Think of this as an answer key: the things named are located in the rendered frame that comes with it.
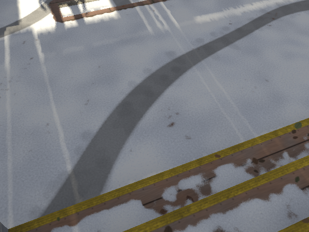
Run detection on stairs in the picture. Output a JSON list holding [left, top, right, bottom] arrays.
[[8, 118, 309, 232]]

